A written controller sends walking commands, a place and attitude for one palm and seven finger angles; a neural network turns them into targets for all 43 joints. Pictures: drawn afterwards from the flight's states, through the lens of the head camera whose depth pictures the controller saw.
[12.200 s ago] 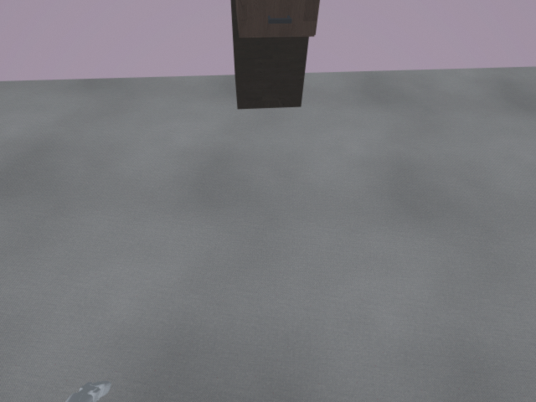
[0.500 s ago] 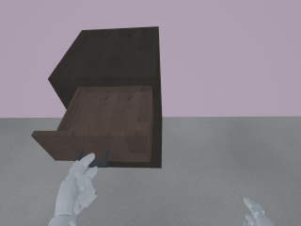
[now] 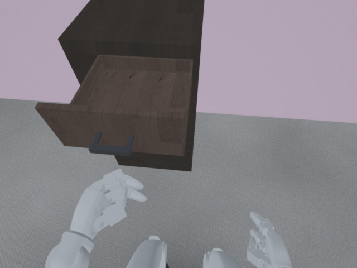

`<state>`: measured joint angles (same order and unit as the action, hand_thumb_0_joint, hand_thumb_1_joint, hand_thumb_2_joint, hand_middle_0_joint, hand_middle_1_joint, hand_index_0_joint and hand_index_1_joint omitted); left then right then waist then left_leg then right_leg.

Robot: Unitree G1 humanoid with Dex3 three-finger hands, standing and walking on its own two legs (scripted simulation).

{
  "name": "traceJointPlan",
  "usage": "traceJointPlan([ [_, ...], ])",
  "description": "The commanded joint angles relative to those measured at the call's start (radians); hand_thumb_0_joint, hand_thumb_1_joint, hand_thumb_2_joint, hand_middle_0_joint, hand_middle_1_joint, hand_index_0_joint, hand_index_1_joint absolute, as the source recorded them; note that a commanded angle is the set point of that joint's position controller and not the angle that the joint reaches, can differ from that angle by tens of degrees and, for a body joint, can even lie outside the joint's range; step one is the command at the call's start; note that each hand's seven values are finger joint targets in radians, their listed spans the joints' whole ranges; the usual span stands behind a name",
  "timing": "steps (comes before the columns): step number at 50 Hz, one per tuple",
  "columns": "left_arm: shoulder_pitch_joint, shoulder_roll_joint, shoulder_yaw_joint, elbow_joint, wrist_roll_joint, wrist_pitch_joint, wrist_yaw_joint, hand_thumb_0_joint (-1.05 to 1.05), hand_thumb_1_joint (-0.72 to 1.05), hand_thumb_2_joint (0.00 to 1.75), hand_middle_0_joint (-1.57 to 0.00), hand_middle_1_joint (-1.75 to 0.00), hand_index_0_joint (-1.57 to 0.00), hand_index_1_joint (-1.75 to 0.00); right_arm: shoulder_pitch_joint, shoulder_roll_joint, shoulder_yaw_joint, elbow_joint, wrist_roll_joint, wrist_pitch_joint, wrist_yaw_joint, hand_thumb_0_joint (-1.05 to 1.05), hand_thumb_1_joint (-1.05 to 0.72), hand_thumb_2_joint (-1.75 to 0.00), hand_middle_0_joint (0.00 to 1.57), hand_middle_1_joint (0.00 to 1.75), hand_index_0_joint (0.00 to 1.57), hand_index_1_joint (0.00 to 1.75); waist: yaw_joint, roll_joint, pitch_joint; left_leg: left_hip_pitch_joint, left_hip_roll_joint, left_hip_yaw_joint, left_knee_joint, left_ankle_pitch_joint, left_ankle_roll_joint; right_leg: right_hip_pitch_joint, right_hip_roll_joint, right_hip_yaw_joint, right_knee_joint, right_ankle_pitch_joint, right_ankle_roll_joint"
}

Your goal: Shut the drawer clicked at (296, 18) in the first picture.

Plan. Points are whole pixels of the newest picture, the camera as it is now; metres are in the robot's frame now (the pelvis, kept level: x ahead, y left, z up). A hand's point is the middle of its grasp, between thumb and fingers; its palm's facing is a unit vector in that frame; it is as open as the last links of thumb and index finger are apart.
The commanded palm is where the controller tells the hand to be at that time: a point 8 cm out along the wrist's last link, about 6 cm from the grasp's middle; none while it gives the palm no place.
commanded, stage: raise the hand and make a fist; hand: left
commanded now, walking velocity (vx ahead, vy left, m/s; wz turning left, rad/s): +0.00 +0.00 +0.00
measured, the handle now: (112, 143) +0.43 +0.21 -0.02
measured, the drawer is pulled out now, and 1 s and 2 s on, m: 0.24 0.24 0.24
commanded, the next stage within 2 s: bring the fist close to the handle in 1.14 s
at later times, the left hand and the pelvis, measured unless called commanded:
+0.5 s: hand (92, 204) +0.23 +0.18 +0.08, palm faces +0.00 -1.00 -0.03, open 3.1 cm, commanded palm +0.19 +0.24 +0.07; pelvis +0.03 +0.02 +0.02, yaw +0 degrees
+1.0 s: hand (93, 205) +0.22 +0.18 +0.07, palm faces -0.07 -1.00 -0.04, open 3.3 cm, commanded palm +0.19 +0.24 +0.08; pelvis +0.04 +0.02 +0.02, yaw +0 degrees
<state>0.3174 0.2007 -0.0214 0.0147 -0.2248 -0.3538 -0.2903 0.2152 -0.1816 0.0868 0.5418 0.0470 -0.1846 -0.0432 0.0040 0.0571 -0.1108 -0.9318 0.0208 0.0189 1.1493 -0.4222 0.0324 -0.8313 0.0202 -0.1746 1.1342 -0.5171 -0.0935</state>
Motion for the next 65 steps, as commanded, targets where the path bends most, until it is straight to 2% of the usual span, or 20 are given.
traceJointPlan([
  [1, 0.048, 0.109, 0.193, -0.262, -0.052, 0.052, 0.124, 0.0, 0.9, 0.9, -0.98, -1.14, -0.98, -1.14, -0.124, -0.145, -0.097, -0.215, 0.0, -0.053, -0.037, 0.0, -0.9, -0.9, 0.2, 0.3, 0.2, 0.3, 0.044, -0.075, -0.204, 0.146, -0.02, -0.061, -0.209, -0.005, 0.005, 0.209, -0.048, 0.258, -0.366, -0.138, 0.075],
  [5, 0.138, 0.098, 0.223, -0.324, -0.017, -0.073, 0.239, 0.0, 0.9, 0.9, -1.06, -1.23, -1.06, -1.23, -0.085, -0.125, -0.115, -0.164, -0.02, -0.059, -0.013, 0.0, -0.9, -0.9, 0.2, 0.3, 0.2, 0.3, 0.05, -0.032, -0.212, 0.192, -0.007, -0.059, -0.226, 0.119, -0.001, 0.199, -0.021, 0.184, -0.281, 0.098, 0.059],
  [9, 0.179, 0.062, 0.115, -0.266, 0.027, -0.185, 0.174, 0.0, 0.9, 0.9, -1.14, -1.32, -1.14, -1.32, -0.079, -0.146, -0.127, -0.138, -0.027, -0.081, 0.011, 0.0, -0.9, -0.9, 0.2, 0.3, 0.2, 0.3, -0.018, -0.028, -0.144, 0.161, -0.005, -0.058, -0.183, 0.105, 0.002, 0.112, -0.026, 0.197, -0.26, 0.128, 0.072],
  [11, 0.193, 0.027, 0.052, -0.238, 0.022, -0.19, 0.109, 0.0, 0.9, 0.9, -1.18, -1.36, -1.18, -1.36, -0.075, -0.164, -0.131, -0.148, -0.017, -0.091, 0.01, 0.0, -0.9, -0.9, 0.2, 0.3, 0.2, 0.3, -0.043, -0.052, -0.115, 0.156, -0.006, -0.065, -0.183, 0.068, 0.005, 0.076, -0.026, 0.193, -0.276, 0.075, 0.075],
  [14, 0.229, 0.067, 0.083, -0.298, -0.018, -0.166, 0.053, 0.0, 0.9, 0.9, -1.24, -1.43, -1.24, -1.43, -0.06, -0.182, -0.141, -0.171, -0.006, -0.108, -0.004, 0.0, -0.9, -0.9, 0.2, 0.3, 0.2, 0.3, -0.024, -0.031, -0.192, 0.212, -0.009, -0.071, -0.206, 0.068, 0.007, 0.121, -0.025, 0.187, -0.294, 0.055, 0.07],
  [15, 0.211, 0.078, 0.087, -0.32, -0.019, -0.156, 0.058, 0.0, 0.9, 0.9, -1.26, -1.45, -1.26, -1.45, -0.062, -0.185, -0.14, -0.17, -0.005, -0.107, -0.008, 0.0, -0.9, -0.9, 0.2, 0.3, 0.2, 0.3, -0.031, -0.029, -0.2, 0.234, -0.006, -0.075, -0.208, 0.079, 0.01, 0.115, -0.02, 0.175, -0.288, 0.074, 0.071],
  [16, 0.219, 0.094, 0.119, -0.359, -0.025, -0.151, 0.069, 0.0, 0.9, 0.9, -1.28, -1.47, -1.28, -1.47, -0.052, -0.181, -0.144, -0.173, -0.008, -0.106, -0.01, 0.0, -0.9, -0.9, 0.2, 0.3, 0.2, 0.3, -0.015, -0.019, -0.244, 0.265, -0.005, -0.079, -0.221, 0.102, 0.009, 0.133, -0.015, 0.156, -0.273, 0.106, 0.068],
  [18, 0.212, 0.103, 0.144, -0.406, -0.024, -0.147, 0.105, 0.0, 0.9, 0.9, -1.32, -1.51, -1.32, -1.51, -0.051, -0.172, -0.143, -0.178, -0.012, -0.099, -0.013, 0.0, -0.9, -0.9, 0.2, 0.3, 0.2, 0.3, -0.008, -0.007, -0.243, 0.297, -0.003, -0.087, -0.239, 0.134, 0.005, 0.13, -0.009, 0.128, -0.253, 0.146, 0.063],
  [20, 0.223, 0.114, 0.171, -0.414, -0.009, -0.149, 0.15, 0.0, 0.9, 0.9, -1.36, -1.56, -1.36, -1.56, -0.051, -0.164, -0.142, -0.174, -0.016, -0.084, -0.013, 0.0, -0.9, -0.9, 0.2, 0.3, 0.2, 0.3, 0.001, 0.007, -0.222, 0.312, 0.0, -0.091, -0.244, 0.158, 0.002, 0.114, -0.002, 0.113, -0.239, 0.165, 0.059],
  [22, 0.24, 0.073, 0.139, -0.381, 0.001, -0.142, 0.167, 0.0, 0.9, 0.9, -1.4, -1.6, -1.4, -1.6, -0.054, -0.156, -0.137, -0.185, -0.019, -0.068, -0.006, 0.0, -0.9, -0.9, 0.2, 0.3, 0.2, 0.3, -0.007, -0.002, -0.173, 0.305, 0.002, -0.094, -0.249, 0.16, -0.003, 0.096, -0.001, 0.104, -0.238, 0.172, 0.06],
  [26, 0.284, 0.049, 0.096, -0.336, 0.019, -0.103, 0.127, 0.0, 0.9, 0.9, -1.4, -1.6, -1.4, -1.6, -0.058, -0.165, -0.131, -0.205, -0.017, -0.041, 0.001, 0.0, -0.9, -0.9, 0.2, 0.3, 0.2, 0.3, -0.016, -0.025, -0.165, 0.3, 0.0, -0.089, -0.246, 0.178, 0.0, 0.116, -0.001, 0.104, -0.246, 0.211, 0.064],
  [31, 0.272, 0.092, 0.113, -0.4, 0.005, -0.058, 0.065, 0.0, 0.9, 0.9, -1.4, -1.6, -1.4, -1.6, -0.062, -0.167, -0.123, -0.231, -0.009, -0.031, -0.005, 0.0, -0.9, -0.9, 0.2, 0.3, 0.2, 0.3, -0.014, -0.01, -0.189, 0.325, -0.005, -0.087, -0.256, 0.191, 0.003, 0.161, -0.002, 0.113, -0.272, 0.232, 0.064],
  [35, 0.252, 0.128, 0.179, -0.431, -0.015, -0.074, 0.094, 0.0, 0.9, 0.9, -1.4, -1.6, -1.4, -1.6, -0.064, -0.158, -0.121, -0.219, -0.013, -0.033, -0.011, 0.0, -0.9, -0.9, 0.2, 0.3, 0.2, 0.3, -0.007, -0.032, -0.183, 0.342, 0.0, -0.101, -0.263, 0.207, 0.001, 0.157, 0.005, 0.1, -0.273, 0.229, 0.063],
  [37, 0.284, 0.108, 0.182, -0.424, -0.026, -0.087, 0.1, 0.0, 0.9, 0.9, -1.4, -1.6, -1.4, -1.6, -0.055, -0.149, -0.121, -0.218, -0.014, -0.034, -0.009, 0.0, -0.9, -0.9, 0.2, 0.3, 0.2, 0.3, -0.003, -0.014, -0.174, 0.34, -0.002, -0.095, -0.265, 0.206, -0.002, 0.159, 0.004, 0.102, -0.279, 0.228, 0.062],
  [42, 0.296, 0.065, 0.122, -0.376, -0.016, -0.093, 0.074, 0.0, 0.9, 0.9, -1.4, -1.6, -1.4, -1.6, -0.059, -0.163, -0.123, -0.211, -0.011, -0.045, 0.0, 0.0, -0.9, -0.9, 0.2, 0.3, 0.2, 0.3, -0.021, -0.019, -0.16, 0.317, -0.004, -0.097, -0.258, 0.172, -0.003, 0.132, 0.001, 0.101, -0.275, 0.196, 0.065],
  [45, 0.288, 0.095, 0.124, -0.377, -0.007, -0.082, 0.06, 0.0, 0.9, 0.9, -1.4, -1.6, -1.4, -1.6, -0.065, -0.173, -0.125, -0.213, -0.008, -0.051, 0.0, 0.0, -0.9, -0.9, 0.2, 0.3, 0.2, 0.3, -0.024, -0.013, -0.162, 0.307, -0.005, -0.096, -0.254, 0.163, 0.002, 0.138, -0.001, 0.113, -0.281, 0.189, 0.065],
  [50, 0.299, 0.146, 0.207, -0.415, -0.015, -0.087, 0.099, 0.0, 0.9, 0.9, -1.4, -1.6, -1.4, -1.6, -0.065, -0.161, -0.132, -0.208, -0.009, -0.047, -0.006, 0.0, -0.9, -0.9, 0.2, 0.3, 0.2, 0.3, 0.007, -0.004, -0.194, 0.309, -0.007, -0.086, -0.262, 0.181, -0.001, 0.173, 0.0, 0.117, -0.278, 0.198, 0.06],
  [51, 0.327, 0.116, 0.195, -0.416, -0.024, -0.091, 0.107, 0.0, 0.9, 0.9, -1.4, -1.6, -1.4, -1.6, -0.061, -0.153, -0.13, -0.212, -0.009, -0.045, -0.004, 0.0, -0.9, -0.9, 0.2, 0.3, 0.2, 0.3, 0.01, -0.004, -0.193, 0.312, -0.009, -0.082, -0.264, 0.19, -0.002, 0.182, -0.001, 0.116, -0.278, 0.21, 0.06],
  [56, 0.335, 0.083, 0.165, -0.378, -0.026, -0.101, 0.113, 0.0, 0.9, 0.9, -1.4, -1.6, -1.4, -1.6, -0.07, -0.154, -0.131, -0.207, -0.007, -0.039, 0.001, 0.0, -0.9, -0.9, 0.2, 0.3, 0.2, 0.3, -0.01, -0.024, -0.152, 0.282, -0.01, -0.072, -0.253, 0.158, 0.001, 0.163, -0.003, 0.125, -0.292, 0.193, 0.068],
  [65, 0.176, 0.13, 0.193, -0.309, -0.038, -0.119, 0.06, 0.0, 0.9, 0.9, -1.4, -1.6, -1.4, -1.6, -0.054, -0.172, -0.122, -0.176, -0.011, -0.058, -0.019, 0.0, -0.9, -0.9, 0.2, 0.3, 0.2, 0.3, -0.045, -0.054, -0.125, 0.213, -0.01, -0.076, -0.198, 0.093, 0.007, 0.117, -0.007, 0.171, -0.308, 0.104, 0.073],
])
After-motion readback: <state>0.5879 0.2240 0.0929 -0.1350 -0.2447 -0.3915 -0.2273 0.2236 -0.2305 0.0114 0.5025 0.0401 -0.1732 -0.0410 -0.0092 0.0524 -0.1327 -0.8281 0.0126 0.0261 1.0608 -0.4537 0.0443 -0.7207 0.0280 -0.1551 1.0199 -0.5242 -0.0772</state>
